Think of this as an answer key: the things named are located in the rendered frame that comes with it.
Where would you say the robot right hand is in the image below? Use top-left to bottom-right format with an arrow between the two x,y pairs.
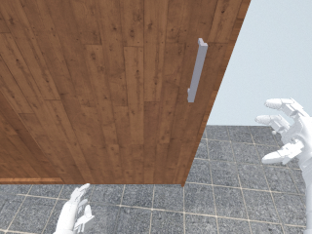
254,98 -> 312,165

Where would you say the handle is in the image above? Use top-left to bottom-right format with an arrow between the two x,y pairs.
187,38 -> 209,102

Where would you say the robot left hand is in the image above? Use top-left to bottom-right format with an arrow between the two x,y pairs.
56,183 -> 95,234

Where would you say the robot right forearm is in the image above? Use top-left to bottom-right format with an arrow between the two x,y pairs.
297,151 -> 312,234

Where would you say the wardrobe door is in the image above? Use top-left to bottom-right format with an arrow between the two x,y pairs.
0,0 -> 243,184
0,91 -> 59,178

